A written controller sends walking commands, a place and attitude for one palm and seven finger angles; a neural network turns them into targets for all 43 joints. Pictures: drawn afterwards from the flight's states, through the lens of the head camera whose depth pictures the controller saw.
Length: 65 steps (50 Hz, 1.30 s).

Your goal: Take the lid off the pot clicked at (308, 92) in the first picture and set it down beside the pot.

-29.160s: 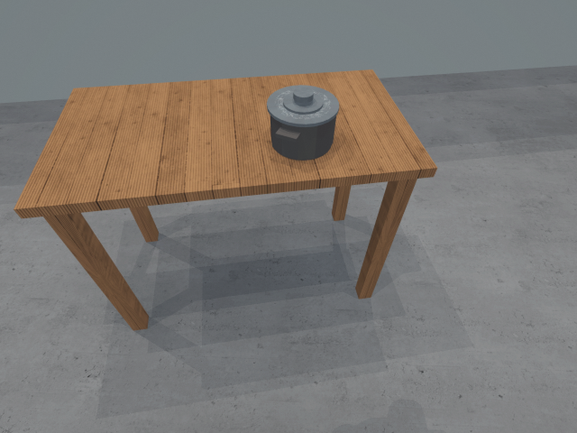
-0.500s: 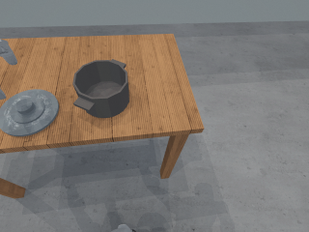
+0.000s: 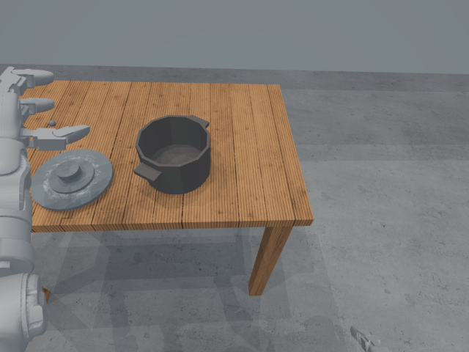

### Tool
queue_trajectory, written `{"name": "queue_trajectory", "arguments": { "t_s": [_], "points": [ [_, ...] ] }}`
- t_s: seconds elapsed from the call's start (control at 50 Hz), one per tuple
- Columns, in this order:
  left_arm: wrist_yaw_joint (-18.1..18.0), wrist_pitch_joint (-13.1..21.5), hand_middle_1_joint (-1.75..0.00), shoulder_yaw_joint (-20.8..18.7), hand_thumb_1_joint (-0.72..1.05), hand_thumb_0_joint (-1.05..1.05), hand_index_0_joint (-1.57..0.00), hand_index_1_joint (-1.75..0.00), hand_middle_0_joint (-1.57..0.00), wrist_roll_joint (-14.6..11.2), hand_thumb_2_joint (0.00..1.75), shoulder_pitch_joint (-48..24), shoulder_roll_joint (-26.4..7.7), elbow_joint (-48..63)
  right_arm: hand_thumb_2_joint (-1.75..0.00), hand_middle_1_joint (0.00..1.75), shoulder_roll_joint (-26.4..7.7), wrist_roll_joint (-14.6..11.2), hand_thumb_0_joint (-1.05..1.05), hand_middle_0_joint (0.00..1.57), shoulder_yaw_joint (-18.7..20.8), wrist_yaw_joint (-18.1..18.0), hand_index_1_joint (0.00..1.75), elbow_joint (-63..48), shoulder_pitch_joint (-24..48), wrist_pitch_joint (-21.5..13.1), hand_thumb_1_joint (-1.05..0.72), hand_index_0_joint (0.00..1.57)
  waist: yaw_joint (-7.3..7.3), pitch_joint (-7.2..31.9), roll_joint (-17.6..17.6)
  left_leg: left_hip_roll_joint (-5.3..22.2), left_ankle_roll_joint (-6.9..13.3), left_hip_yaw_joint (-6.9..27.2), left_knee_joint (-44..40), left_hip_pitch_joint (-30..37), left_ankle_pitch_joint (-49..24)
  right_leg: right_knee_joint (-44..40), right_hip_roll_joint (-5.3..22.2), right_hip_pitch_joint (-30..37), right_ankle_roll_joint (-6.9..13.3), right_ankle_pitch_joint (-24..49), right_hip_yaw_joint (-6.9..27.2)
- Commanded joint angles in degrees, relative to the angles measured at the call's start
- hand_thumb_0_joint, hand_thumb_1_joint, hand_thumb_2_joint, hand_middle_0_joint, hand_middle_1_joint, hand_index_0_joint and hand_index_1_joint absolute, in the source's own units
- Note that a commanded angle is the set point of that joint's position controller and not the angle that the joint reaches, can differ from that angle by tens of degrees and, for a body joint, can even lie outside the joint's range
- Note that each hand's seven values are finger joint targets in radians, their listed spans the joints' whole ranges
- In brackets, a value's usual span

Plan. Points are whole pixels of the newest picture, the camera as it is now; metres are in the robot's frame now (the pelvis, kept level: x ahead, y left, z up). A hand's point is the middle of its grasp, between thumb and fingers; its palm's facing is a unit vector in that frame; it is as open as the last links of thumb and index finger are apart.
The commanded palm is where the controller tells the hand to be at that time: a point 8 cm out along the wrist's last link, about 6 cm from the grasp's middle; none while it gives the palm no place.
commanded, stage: draw the hand back to the body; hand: left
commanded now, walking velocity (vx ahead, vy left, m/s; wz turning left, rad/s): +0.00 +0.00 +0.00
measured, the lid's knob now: (68, 170) +0.48 +0.38 -0.04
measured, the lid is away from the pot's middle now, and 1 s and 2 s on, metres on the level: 0.24 0.24 0.24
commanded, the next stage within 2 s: step back with the hand held close in 1.54 s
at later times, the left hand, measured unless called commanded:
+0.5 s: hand (54, 159) +0.34 +0.27 +0.16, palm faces +0.51 -0.81 -0.28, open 8.8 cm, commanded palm +0.28 +0.30 +0.18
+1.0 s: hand (60, 212) +0.26 +0.23 +0.17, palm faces +0.46 -0.84 -0.29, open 7.5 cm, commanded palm +0.20 +0.26 +0.18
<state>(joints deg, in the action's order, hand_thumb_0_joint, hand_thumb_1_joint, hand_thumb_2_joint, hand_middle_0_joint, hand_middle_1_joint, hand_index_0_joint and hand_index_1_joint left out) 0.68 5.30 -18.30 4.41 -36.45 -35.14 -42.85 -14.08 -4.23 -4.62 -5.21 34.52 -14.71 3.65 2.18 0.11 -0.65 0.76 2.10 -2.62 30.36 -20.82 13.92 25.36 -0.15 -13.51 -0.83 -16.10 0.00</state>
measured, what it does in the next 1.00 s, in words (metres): stands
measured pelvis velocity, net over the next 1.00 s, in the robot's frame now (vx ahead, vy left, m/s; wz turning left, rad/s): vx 0.01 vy -0.05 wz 0.01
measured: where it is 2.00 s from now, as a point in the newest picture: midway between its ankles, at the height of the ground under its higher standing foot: outside the picture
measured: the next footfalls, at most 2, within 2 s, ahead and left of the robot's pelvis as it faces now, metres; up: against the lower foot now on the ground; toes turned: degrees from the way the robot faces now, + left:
none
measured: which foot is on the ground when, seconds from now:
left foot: down 0.00-1.00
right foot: down 0.00-1.00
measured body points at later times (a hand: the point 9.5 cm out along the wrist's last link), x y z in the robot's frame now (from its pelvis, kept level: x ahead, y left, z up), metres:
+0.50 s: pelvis +0.02 -0.05 +0.01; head +0.02 -0.06 +0.46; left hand +0.31 +0.31 +0.18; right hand +0.17 -0.29 -0.10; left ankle +0.02 +0.09 -0.74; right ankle -0.04 -0.14 -0.74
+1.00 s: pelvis +0.01 -0.05 +0.01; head +0.00 -0.07 +0.46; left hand +0.23 +0.27 +0.18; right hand +0.20 -0.27 -0.08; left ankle +0.02 +0.09 -0.74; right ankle -0.04 -0.14 -0.74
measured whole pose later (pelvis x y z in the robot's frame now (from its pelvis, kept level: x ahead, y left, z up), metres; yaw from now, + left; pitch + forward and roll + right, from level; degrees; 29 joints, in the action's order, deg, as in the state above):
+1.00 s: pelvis +0.01 -0.05 +0.01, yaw +0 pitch -4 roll +0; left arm -4.9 5.0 -19.4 -6.5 9.8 -19.7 6.0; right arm -14.1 -1.6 -1.1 -4.1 38.3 -9.2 -5.0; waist -2.4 -1.7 3.7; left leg 2.3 -1.3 -1.7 20.2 -5.4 10.6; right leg 18.3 -2.0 0.6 2.1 -14.7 -0.8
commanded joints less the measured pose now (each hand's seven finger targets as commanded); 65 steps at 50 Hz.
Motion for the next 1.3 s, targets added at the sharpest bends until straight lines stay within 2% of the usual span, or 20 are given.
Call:
{"name": "queue_trajectory", "arguments": {
  "t_s": [0.0, 0.04, 0.06, 0.14, 0.2, 0.22, 0.26, 0.36, 0.4, 0.42, 0.48, 0.52, 0.56, 0.64, 0.74, 0.8, 0.92, 1.02, 1.14, 1.28],
  "points": [
    [-4.4, 3.5, -0.83, -5.1, 0.21, 0.0, -0.28, -0.83, -0.28, -5.3, 0.57, -19.8, -14.5, 23.4, -0.9, 0.3, -10.4, 1.0, 0.0, 0.2, 4.8, 0.4, 0.3, -5.3, 0.5, -5.4, -0.9, 0.2, -0.7, 19.6, 17.3, 2.7, -1.6, 5.1, -5.1, 25.5, -20.2, -4.1, -1.8, -1.3, 3.8, 14.6, -1.6],
    [-5.4, 3.4, -0.8, -9.4, 0.25, 0.0, -0.28, -0.8, -0.28, -5.8, 0.59, -13.8, -17.2, 27.5, -0.9, 0.3, -10.5, 1.3, 0.0, 0.2, 5.0, 0.9, 0.3, -5.2, 1.2, -6.3, -0.9, 0.2, -1.81, 20.3, 15.6, 2.6, -1.4, 4.4, -4.6, 26.1, -27.6, -4.4, -1.9, 1.9, 3.6, 19.0, -1.6],
    [-5.7, 2.9, -0.79, -10.6, 0.27, 0.0, -0.28, -0.79, -0.28, -6.0, 0.6, -9.9, -16.9, 26.9, -0.9, 0.3, -10.5, 1.5, 0.0, 0.2, 5.2, 1.1, 0.3, -4.9, 1.2, -6.4, -0.9, 0.2, -2.09, 19.6, 12.3, 2.5, -1.3, 3.8, -4.7, 25.0, -29.1, -4.4, -2.0, 3.5, 3.3, 21.0, -1.7],
    [-5.0, 0.6, -0.72, -7.1, 0.35, 0.0, -0.27, -0.72, -0.27, -7.6, 0.64, -1.2, -9.7, 22.4, -0.9, 0.3, -10.4, 1.2, 0.0, 0.2, 6.0, 1.4, 0.3, -4.1, 2.3, -5.9, -0.9, 0.2, -1.79, 12.1, 1.1, 1.8, -0.2, 0.6, -6.0, 18.3, -23.9, -5.3, -1.9, 5.4, 2.4, 23.6, -1.6],
    [-4.7, 0.7, -0.67, -6.0, 0.42, 0.0, -0.26, -0.67, -0.26, -8.2, 0.67, -3.3, -9.0, 29.7, -0.9, 0.3, -10.2, 1.0, 0.0, 0.2, 5.9, 1.2, 0.3, -4.6, 4.4, -6.4, -0.9, 0.2, -1.98, 14.0, 2.6, 0.9, 0.4, -0.2, -6.4, 20.2, -22.0, -5.7, -1.6, 6.6, 2.1, 24.6, -0.9],
    [-5.0, 1.2, -0.66, -6.7, 0.44, 0.0, -0.26, -0.66, -0.26, -8.3, 0.68, -4.1, -9.9, 33.4, -0.9, 0.3, -9.9, 0.9, 0.0, 0.2, 5.9, 1.3, 0.3, -4.7, 5.1, -6.8, -0.9, 0.2, -1.95, 14.9, 6.2, 0.7, 0.3, -0.2, -6.2, 21.3, -22.3, -5.9, -1.3, 6.9, 2.2, 24.7, -0.7],
    [-5.9, 1.6, -0.62, -10.0, 0.48, 0.0, -0.25, -0.62, -0.25, -8.0, 0.7, -2.5, -12.9, 37.7, -0.9, 0.3, -9.7, 1.3, 0.0, 0.2, 5.7, 1.3, 0.3, -4.5, 5.6, -7.4, -0.9, 0.2, -2.81, 17.6, 7.8, 0.4, 0.2, 0.2, -6.2, 23.5, -25.7, -5.7, -1.2, 8.9, 2.3, 27.6, -0.7],
    [-6.2, 0.4, -0.54, -9.1, 0.58, 0.0, -0.24, -0.54, -0.24, -8.8, 0.75, 6.8, -8.5, 33.6, -0.9, 0.3, -9.0, 1.4, 0.0, 0.2, 5.8, 0.9, 0.3, -3.5, 7.0, -7.3, -0.9, 0.2, -2.92, 11.6, 0.1, -0.4, 0.6, -1.2, -7.4, 18.7, -19.3, -6.4, -0.8, 9.4, 1.2, 28.0, -0.5],
    [-6.0, 0.3, -0.51, -9.4, 0.63, 0.0, -0.23, -0.51, -0.23, -9.1, 0.77, 9.3, -8.1, 34.4, -0.9, 0.3, -8.8, 1.4, 0.0, 0.2, 5.8, 0.8, 0.3, -3.6, 7.7, -7.4, -0.9, 0.2, -3.22, 11.0, -0.5, -0.4, 0.8, -1.4, -7.5, 18.9, -17.8, -6.8, -0.5, 9.3, 0.7, 27.7, -0.2],
    [-5.8, 1.1, -0.49, -8.1, 0.65, 0.0, -0.23, -0.49, -0.23, -9.2, 0.78, 7.8, -7.3, 38.2, -0.9, 0.3, -8.5, 1.1, 0.0, 0.2, 5.8, 0.9, 0.3, -4.1, 8.5, -7.7, -0.9, 0.2, -2.9, 11.5, 3.3, -0.7, 0.7, -1.6, -7.4, 19.8, -17.2, -7.3, -0.3, 9.2, 0.9, 27.1, 0.0],
    [-6.4, 2.0, -0.45, -9.2, 0.71, 0.0, -0.22, -0.45, -0.22, -9.3, 0.81, 7.9, -8.2, 45.0, -0.9, 0.3, -7.8, 1.5, 0.0, 0.2, 5.5, 0.8, 0.3, -4.4, 10.1, -8.8, -0.9, 0.2, -3.52, 13.6, 6.0, -0.7, 0.7, -1.1, -7.8, 22.3, -18.5, -7.4, -0.3, 10.3, 1.0, 27.2, 0.2],
    [-6.6, 2.4, -0.41, -9.7, 0.75, 0.0, -0.22, -0.41, -0.22, -9.4, 0.83, 10.3, -7.9, 45.3, -0.9, 0.3, -7.8, 1.6, 0.0, 0.2, 5.4, 0.8, 0.3, -4.0, 10.6, -9.3, -0.9, 0.2, -3.41, 11.9, 5.5, -0.7, 0.6, -1.2, -7.8, 22.0, -17.5, -8.0, -0.4, 9.5, 1.0, 25.8, 0.1],
    [-6.8, 2.1, -0.38, -10.5, 0.79, 0.0, -0.21, -0.38, -0.21, -9.7, 0.85, 14.5, -7.1, 44.6, -0.9, 0.3, -7.7, 1.8, 0.0, 0.2, 5.5, 0.7, 0.3, -3.8, 10.7, -9.4, -0.9, 0.2, -3.88, 10.9, 2.2, -0.6, 0.7, -1.1, -8.2, 21.5, -17.9, -7.8, -0.4, 10.0, 0.7, 27.3, 0.0],
    [-5.9, 1.9, -0.32, -8.8, 0.88, 0.0, -0.2, -0.32, -0.2, -10.4, 0.89, 22.6, -3.0, 44.6, -0.9, 0.3, -7.2, 1.8, 0.0, 0.2, 5.7, 0.9, 0.3, -4.1, 11.4, -9.4, -0.9, 0.2, -4.04, 7.9, 0.3, -0.5, 0.7, -1.5, -8.6, 20.6, -16.0, -8.5, -0.2, 9.2, 0.3, 25.8, -0.1],
    [-6.1, 3.3, -0.3, -8.6, 0.9, 0.0, -0.2, -0.3, -0.2, -10.6, 0.9, 22.3, -3.0, 54.9, -0.9, 0.3, -6.6, 2.0, 0.0, 0.2, 5.6, 0.8, 0.3, -4.9, 13.1, -10.8, -0.9, 0.2, -4.17, 8.8, 5.2, -0.5, 0.8, -1.2, -8.9, 23.6, -16.5, -9.4, -0.4, 8.5, 0.9, 23.3, -0.1],
    [-6.3, 2.9, -0.3, -9.7, 0.9, 0.0, -0.2, -0.3, -0.2, -10.7, 0.9, 28.0, -2.0, 54.2, -0.9, 0.3, -6.4, 2.4, 0.0, 0.2, 5.5, 0.6, 0.3, -4.6, 12.9, -11.0, -0.9, 0.2, -4.77, 7.2, 1.9, -0.5, 0.7, -1.1, -9.1, 22.7, -17.2, -9.3, -0.5, 9.0, 0.9, 24.3, -0.3],
    [-5.8, 4.2, -0.3, -6.2, 0.9, 0.0, -0.2, -0.3, -0.2, -10.8, 0.9, 33.5, 2.2, 63.9, -0.9, 0.3, -5.6, 2.5, 0.0, 0.2, 5.6, 1.0, 0.3, -5.7, 14.0, -12.2, -0.9, 0.2, -4.55, 7.7, 5.7, -0.4, 0.4, -0.9, -9.6, 24.6, -16.9, -10.0, -0.6, 8.7, 1.3, 21.8, -0.8],
    [-5.9, 3.8, -0.3, -8.1, 0.9, 0.0, -0.2, -0.3, -0.2, -10.9, 0.9, 41.9, 2.0, 63.6, -0.9, 0.3, -5.5, 3.0, 0.0, 0.2, 5.8, 0.8, 0.3, -5.3, 13.7, -12.1, -0.9, 0.2, -4.9, 4.5, 1.4, -0.1, 0.5, -0.6, -9.9, 23.0, -16.0, -10.6, -0.7, 7.8, 1.2, 20.6, -1.1],
    [-5.5, 4.3, -0.3, -4.4, 0.9, 0.0, -0.2, -0.3, -0.2, -10.6, 0.9, 47.4, 5.4, 72.0, -0.9, 0.3, -4.9, 3.3, 0.0, 0.2, 5.6, 1.0, 0.3, -6.5, 14.5, -12.7, -0.9, 0.2, -4.94, 4.3, 5.2, 0.2, 0.2, -0.1, -10.3, 23.7, -14.4, -11.0, -0.6, 7.2, 1.5, 17.2, -1.2],
    [-5.7, 4.1, -0.3, -5.1, 0.9, 0.0, -0.2, -0.3, -0.2, -10.4, 0.9, 57.3, 6.0, 77.3, -0.9, 0.3, -4.4, 3.8, 0.0, 0.2, 5.5, 1.0, 0.3, -7.2, 14.1, -12.8, -0.9, 0.2, -5.44, 3.7, 3.0, 0.4, 0.0, 0.6, -10.2, 22.4, -13.9, -10.8, -0.6, 7.5, 1.7, 16.3, -1.4]
  ]
}}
